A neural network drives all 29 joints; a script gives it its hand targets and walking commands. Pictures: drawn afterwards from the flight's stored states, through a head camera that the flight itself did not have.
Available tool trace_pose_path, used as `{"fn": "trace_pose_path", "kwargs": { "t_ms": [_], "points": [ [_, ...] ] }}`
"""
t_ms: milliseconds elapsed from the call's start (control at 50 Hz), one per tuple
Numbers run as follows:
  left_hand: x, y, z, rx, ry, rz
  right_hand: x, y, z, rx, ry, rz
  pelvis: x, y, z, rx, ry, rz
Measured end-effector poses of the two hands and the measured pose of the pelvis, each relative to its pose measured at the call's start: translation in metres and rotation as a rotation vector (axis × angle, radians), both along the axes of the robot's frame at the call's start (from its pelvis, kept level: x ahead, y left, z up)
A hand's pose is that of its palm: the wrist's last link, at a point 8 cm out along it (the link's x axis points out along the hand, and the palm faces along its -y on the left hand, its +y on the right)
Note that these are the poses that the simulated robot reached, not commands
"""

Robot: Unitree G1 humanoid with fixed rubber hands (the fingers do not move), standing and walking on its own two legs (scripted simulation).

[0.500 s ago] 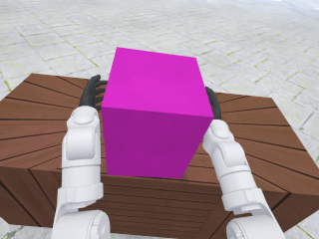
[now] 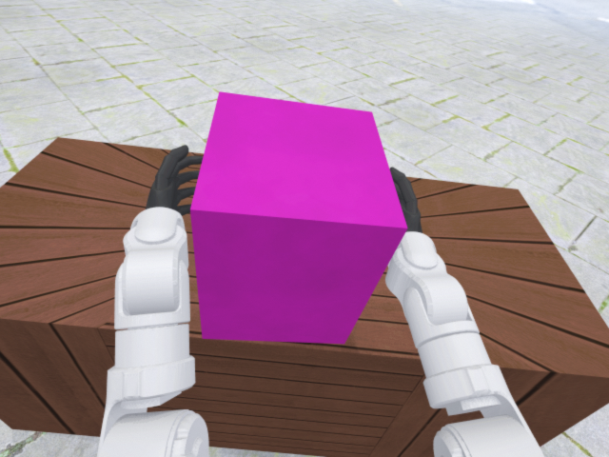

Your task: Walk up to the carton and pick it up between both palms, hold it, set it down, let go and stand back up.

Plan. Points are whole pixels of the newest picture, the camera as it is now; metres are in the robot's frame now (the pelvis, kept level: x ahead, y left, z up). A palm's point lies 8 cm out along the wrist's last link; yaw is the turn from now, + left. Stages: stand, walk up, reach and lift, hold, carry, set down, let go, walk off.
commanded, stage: hold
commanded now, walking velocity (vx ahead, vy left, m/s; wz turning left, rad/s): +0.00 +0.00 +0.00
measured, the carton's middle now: (286, 226) +0.38 +0.01 +0.14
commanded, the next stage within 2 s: none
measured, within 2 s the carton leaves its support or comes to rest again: neither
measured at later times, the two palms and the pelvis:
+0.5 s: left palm (173, 208) +0.35 +0.15 +0.19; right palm (410, 232) +0.34 -0.14 +0.17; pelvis -0.01 +0.00 +0.00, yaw +0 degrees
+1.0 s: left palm (167, 210) +0.35 +0.16 +0.19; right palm (403, 231) +0.35 -0.14 +0.17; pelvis -0.01 +0.00 +0.00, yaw +0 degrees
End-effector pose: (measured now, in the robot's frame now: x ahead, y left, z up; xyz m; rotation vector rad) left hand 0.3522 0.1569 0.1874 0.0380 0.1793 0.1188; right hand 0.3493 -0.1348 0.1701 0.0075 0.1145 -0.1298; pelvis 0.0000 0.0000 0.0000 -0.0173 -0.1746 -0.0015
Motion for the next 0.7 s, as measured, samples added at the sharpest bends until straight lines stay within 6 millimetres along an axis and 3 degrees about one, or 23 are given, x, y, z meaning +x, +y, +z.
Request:
{"fn": "trace_pose_path", "kwargs": {
  "t_ms": [700],
  "points": [
    [-0.0002,-0.0083,0.0053,0.002,0.002,-0.013,-0.0043,-0.0081,0.0035,-0.004,0.001,-0.014,-0.0081,-0.0043,0.0001,0.005,-0.001,-0.001]
  ]
}}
